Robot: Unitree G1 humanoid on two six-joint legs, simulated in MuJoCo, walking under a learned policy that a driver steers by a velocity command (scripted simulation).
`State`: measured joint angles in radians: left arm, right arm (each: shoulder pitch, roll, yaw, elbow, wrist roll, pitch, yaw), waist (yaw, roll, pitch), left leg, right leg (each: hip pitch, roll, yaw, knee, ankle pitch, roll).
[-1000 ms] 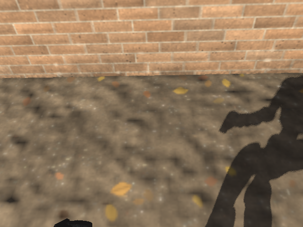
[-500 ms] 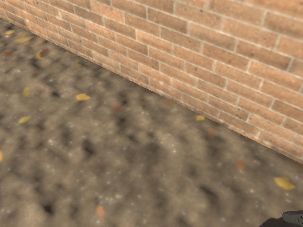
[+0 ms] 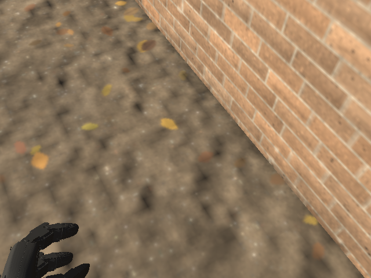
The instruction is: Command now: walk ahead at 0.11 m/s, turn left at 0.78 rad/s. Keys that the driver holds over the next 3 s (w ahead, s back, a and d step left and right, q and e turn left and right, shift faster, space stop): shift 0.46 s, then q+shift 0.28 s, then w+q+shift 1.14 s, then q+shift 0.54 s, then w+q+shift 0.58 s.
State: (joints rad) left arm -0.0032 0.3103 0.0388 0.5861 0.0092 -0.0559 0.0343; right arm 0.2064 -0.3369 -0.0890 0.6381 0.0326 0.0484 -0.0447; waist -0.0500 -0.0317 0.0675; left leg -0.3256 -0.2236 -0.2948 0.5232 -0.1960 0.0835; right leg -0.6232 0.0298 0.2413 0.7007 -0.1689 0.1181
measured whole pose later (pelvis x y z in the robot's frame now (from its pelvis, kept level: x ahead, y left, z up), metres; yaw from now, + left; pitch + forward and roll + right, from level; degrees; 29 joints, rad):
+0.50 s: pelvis +0.06 -0.05 +0.00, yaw +9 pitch -1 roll +0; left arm 0.22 0.26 0.04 0.72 0.02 0.01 0.03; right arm 0.25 -0.25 -0.03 0.73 -0.02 0.03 -0.01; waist 0.03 -0.03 0.04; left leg -0.22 -0.03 -0.06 0.55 -0.31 0.02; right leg -0.35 0.03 0.06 0.50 -0.17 0.02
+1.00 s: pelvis +0.11 -0.06 +0.01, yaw +32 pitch +1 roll +0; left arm 0.31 0.29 0.07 0.70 0.03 -0.07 0.02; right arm 0.24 -0.35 -0.11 0.64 -0.02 0.03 0.03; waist 0.03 0.01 -0.04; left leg -0.69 0.07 -0.06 1.24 -0.20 -0.03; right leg -0.11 -0.01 -0.12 0.33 -0.25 -0.02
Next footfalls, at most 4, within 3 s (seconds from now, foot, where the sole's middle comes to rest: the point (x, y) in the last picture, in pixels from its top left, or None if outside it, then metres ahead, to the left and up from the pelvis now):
0.08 right None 0.16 -0.15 -0.77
0.42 left None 0.06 0.07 -0.77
1.32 left None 0.25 0.29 -0.77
1.78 right None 0.58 0.67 -0.77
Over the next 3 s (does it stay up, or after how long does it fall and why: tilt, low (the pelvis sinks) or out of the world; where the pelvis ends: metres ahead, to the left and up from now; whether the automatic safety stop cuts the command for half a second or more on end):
stays up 0.37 1.20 -0.01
